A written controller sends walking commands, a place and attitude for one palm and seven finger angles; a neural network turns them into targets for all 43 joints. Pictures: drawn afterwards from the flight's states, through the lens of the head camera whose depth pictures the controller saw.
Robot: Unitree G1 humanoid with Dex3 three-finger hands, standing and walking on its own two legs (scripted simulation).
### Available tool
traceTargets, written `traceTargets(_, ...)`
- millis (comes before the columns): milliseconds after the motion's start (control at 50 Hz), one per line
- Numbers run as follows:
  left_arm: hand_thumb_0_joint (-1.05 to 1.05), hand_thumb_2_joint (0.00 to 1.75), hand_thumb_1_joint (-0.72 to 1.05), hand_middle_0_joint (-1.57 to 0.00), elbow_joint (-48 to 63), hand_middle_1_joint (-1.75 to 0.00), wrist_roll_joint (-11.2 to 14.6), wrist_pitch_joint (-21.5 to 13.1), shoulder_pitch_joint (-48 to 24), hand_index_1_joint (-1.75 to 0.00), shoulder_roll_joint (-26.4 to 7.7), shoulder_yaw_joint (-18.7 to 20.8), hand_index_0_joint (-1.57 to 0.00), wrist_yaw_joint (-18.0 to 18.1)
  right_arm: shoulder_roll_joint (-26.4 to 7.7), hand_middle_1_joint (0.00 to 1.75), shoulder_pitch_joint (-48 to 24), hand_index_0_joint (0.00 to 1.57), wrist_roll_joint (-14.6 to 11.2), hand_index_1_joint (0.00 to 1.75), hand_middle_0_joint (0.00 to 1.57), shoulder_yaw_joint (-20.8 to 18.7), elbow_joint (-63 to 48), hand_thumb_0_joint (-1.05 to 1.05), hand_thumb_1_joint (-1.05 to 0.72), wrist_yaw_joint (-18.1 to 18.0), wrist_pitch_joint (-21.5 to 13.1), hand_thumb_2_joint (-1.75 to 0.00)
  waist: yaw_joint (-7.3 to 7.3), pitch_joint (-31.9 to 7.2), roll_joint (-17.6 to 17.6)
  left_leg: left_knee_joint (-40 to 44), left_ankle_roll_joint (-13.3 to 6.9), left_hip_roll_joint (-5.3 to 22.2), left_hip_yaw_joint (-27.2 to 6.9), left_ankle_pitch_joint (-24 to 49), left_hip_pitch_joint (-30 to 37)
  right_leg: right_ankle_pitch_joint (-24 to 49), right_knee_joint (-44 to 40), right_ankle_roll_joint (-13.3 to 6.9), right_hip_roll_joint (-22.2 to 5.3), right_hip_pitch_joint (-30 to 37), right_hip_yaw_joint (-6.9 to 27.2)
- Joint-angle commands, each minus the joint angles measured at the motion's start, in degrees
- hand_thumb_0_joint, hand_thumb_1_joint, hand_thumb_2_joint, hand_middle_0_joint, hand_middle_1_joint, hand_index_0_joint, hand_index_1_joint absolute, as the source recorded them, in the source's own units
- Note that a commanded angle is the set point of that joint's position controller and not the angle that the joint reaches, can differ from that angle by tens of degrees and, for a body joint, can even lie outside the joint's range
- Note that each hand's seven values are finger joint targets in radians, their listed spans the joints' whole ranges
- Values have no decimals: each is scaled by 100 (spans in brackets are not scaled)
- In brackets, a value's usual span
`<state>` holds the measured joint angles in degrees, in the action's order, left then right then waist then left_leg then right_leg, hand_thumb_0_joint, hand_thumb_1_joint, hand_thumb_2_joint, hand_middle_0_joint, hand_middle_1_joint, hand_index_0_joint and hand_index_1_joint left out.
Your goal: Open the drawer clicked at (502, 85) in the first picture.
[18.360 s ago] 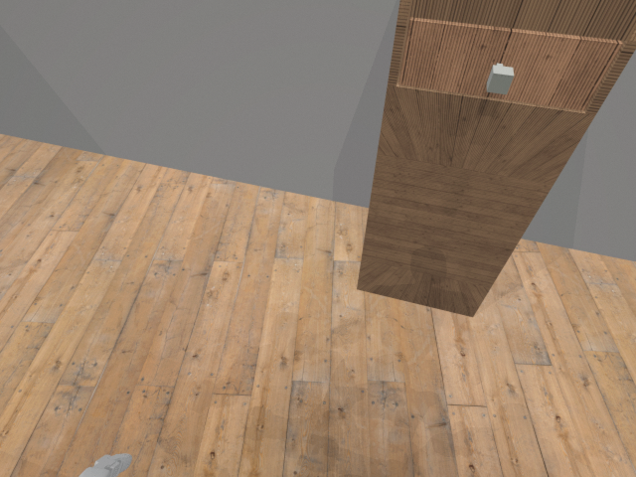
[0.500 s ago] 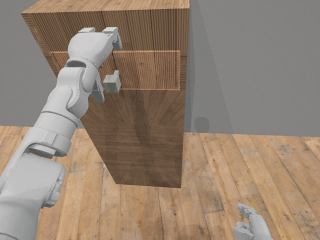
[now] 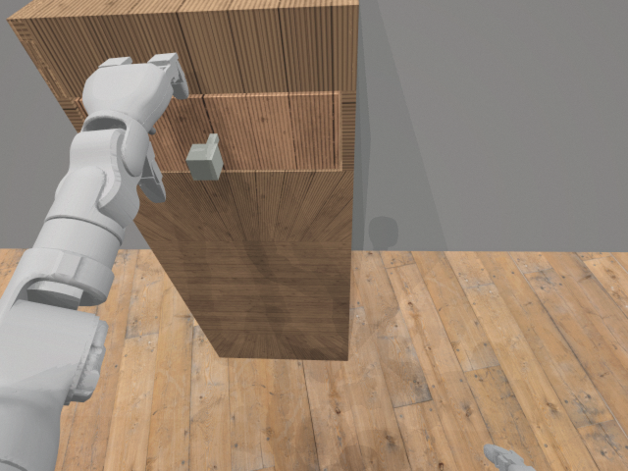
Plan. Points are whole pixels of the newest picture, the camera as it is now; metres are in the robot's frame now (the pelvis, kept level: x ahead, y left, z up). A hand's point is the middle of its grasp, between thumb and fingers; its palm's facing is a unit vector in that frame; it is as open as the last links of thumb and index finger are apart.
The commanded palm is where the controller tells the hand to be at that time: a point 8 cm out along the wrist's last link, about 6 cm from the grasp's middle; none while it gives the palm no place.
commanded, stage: lower the fingers behind the handle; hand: left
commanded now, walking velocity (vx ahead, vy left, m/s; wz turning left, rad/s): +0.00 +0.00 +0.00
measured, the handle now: (208, 153) +0.52 +0.19 +0.13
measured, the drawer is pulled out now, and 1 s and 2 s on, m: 0.00 0.00 0.00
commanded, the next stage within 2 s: lift the fingers back up to retry in 1.68 s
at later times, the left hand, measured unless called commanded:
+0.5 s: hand (165, 170) +0.44 +0.21 +0.16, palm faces +0.03 +0.02 -1.00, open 13.8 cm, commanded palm +0.42 +0.20 +0.22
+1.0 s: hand (189, 187) +0.44 +0.19 +0.14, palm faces +0.04 -0.02 -1.00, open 13.9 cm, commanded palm +0.42 +0.20 +0.19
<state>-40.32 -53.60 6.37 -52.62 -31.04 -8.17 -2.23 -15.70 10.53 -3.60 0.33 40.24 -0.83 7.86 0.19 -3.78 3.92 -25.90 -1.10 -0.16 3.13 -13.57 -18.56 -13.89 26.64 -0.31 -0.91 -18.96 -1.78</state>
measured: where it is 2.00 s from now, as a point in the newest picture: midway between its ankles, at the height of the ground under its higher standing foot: outside the picture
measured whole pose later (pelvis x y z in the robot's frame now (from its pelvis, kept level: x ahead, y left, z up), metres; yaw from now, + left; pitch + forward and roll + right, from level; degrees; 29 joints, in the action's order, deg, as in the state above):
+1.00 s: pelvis +0.00 -0.01 +0.00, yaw +1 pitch +6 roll +0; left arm -34.1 -54.9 3.3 -41.7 -26.1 -10.6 -0.3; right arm -15.2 11.8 -3.6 -0.7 38.4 -1.9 8.8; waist 0.8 -4.3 3.4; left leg -29.3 -0.7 0.3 2.4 -15.3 -20.1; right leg -16.0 30.1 -0.9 -0.6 -20.4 -2.4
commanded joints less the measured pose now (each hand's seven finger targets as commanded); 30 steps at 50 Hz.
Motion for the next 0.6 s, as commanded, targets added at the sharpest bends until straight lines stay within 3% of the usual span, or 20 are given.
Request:
traceTargets(0, 0, 30, -50, -30, 1369, -120, -190, 587, -2021, -120, -556, -205, -30, -343, -785, 30, -446, 20, -31, 30, 20, -283, -1030, 0, -90, 5, -69, -90, -105, -2341, -501, 27, -101, -44, -113, 2066, 956, 1934, -68, -148, 85, 1074, 103)
traceTargets(20, 0, 30, -50, -30, 1746, -120, -37, 538, -1978, -120, -146, -532, -30, -594, -767, 30, -485, 20, -48, 30, 20, -307, -1162, 0, -90, -7, -68, -90, -209, -2416, -750, -18, -153, -68, -180, 2200, 1141, 2023, -73, -140, 100, 1054, 85)
traceTargets(40, 0, 30, -50, -30, 2118, -120, 119, 451, -1869, -120, -132, -547, -30, -789, -762, 30, -519, 20, -58, 30, 20, -309, -1248, 0, -90, -26, -92, -90, -235, -2357, -787, -42, -206, -73, -226, 2174, 1296, 1987, -77, -107, 112, 916, 95)
traceTargets(100, 0, 30, -50, -30, 2591, -120, 327, -7, -1815, -120, -573, -217, -30, -1100, -720, 30, -486, 20, -50, 30, 20, -250, -1251, 0, -90, -163, -146, -90, -239, -1978, -779, -50, -241, -127, -321, 2025, 1369, 1772, -90, -99, 132, 675, 67)
traceTargets(160, 0, 30, -50, -30, 2655, -120, 365, -558, -2288, -120, -1008, 275, -30, -840, -649, 30, -356, 20, -18, 30, 20, -218, -1079, 0, -90, -238, -222, -90, -153, -1589, -391, -11, -149, -116, -352, 1840, 1296, 1371, -142, -171, 174, 401, 22)
traceTargets(200, 0, 30, -50, -30, 2599, -120, 377, -803, -2370, -120, -1326, 750, -30, -452, -587, 30, -298, 20, 27, 30, 20, -196, -1017, 0, -90, -238, -268, -90, 30, -1689, -281, -18, -70, -122, -374, 2082, 1210, 1432, -86, -215, 209, 522, -24)
traceTargets(220, 0, 30, -50, -30, 2595, -120, 368, -895, -2469, -120, -1728, 1157, -30, -214, -615, 30, -297, 20, 74, 30, 20, -205, -945, 0, -90, -242, -288, -90, 130, -1843, -238, -30, -37, -132, -318, 2180, 1123, 1528, -77, -222, 208, 728, 0)
traceTargets(260, 0, 30, -50, -30, 1965, -120, 299, -711, -2234, -120, -1031, 724, -30, 87, -480, 30, -327, 20, 68, 30, 20, -177, -870, 0, -90, -177, -300, -90, 105, -1680, -261, -21, 13, -104, -273, 2210, 998, 1521, -12, -213, 211, 628, -66)
traceTargets(280, 0, 30, -50, -30, 1740, -120, 237, -609, -2134, -120, -1143, 876, -30, 219, -526, 30, -301, 20, 75, 30, 20, -195, -774, 0, -90, -136, -286, -90, 133, -1682, -291, 6, 51, -68, -250, 2182, 902, 1485, -6, -210, 217, 609, -83)
traceTargets(320, 0, 30, -50, -30, 1284, -120, 84, -292, -1835, -120, -1010, 740, -30, 346, -585, 30, -348, 20, 78, 30, 20, -210, -747, 0, -90, -58, -230, -90, 176, -1752, -243, 34, 86, -59, -187, 2181, 812, 1458, -4, -230, 206, 675, -67)
traceTargets(360, 0, 30, -50, -30, 1290, -120, -65, 28, -1879, -120, -414, 131, -30, 325, -590, 30, -387, 20, 62, 30, 20, -232, -797, 0, -90, 11, -194, -90, 78, -1873, -190, 15, 68, -13, -175, 2138, 890, 1404, 27, -218, 189, 506, -64)
traceTargets(400, 0, 30, -50, -30, 1496, -120, -174, 264, -1950, -120, -95, -247, -30, 194, -634, 30, -381, 20, 50, 30, 20, -288, -872, 0, -90, 49, -137, -90, -52, -2101, -246, -51, 30, -1, -186, 2165, 1057, 1480, 14, -206, 181, 496, -31)
traceTargets(420, 0, 30, -50, -30, 1595, -120, -167, 317, -1872, -120, -93, -256, -30, 85, -670, 30, -367, 20, 46, 30, 20, -320, -929, 0, -90, 43, -122, -90, -109, -2272, -457, -99, -3, -10, -214, 2178, 1114, 1538, 4, -200, 177, 623, -9)
traceTargets(440, 0, 30, -50, -30, 1880, -120, -140, 316, -1945, -120, -70, -367, -30, -27, -670, 30, -416, 20, 35, 30, 20, -317, -1006, 0, -90, 29, -113, -90, -145, -2346, -413, -131, -45, -29, -235, 2125, 1180, 1592, 8, -182, 162, 611, 27)
traceTargets(480, 0, 30, -50, -30, 2173, -120, -32, 214, -1840, -120, -263, -221, -30, -226, -679, 30, -409, 20, 50, 30, 20, -324, -1085, 0, -90, -38, -102, -90, -143, -2471, -593, -184, -117, -85, -275, 2227, 1248, 1817, 57, -167, 154, 754, 51)
traceTargets(540, 0, 30, -50, -30, 2461, -120, 158, -137, -1941, -120, -503, -38, -30, -355, -639, 30, -394, 20, 39, 30, 20, -288, -1088, 0, -90, -135, -137, -90, -160, -2155, -566, -181, -148, -111, -303, 2090, 1197, 1774, 33, -153, 151, 679, 57)
traceTargets(580, 0, 30, -50, -30, 2302, -120, 167, -350, -1695, -120, -889, 394, -30, -243, -621, 30, -322, 20, 51, 30, 20, -269, -1019, 0, -90, -189, -136, -90, -50, -1971, -588, -146, -131, -106, -288, 2012, 1062, 1708, 31, -163, 164, 707, 38)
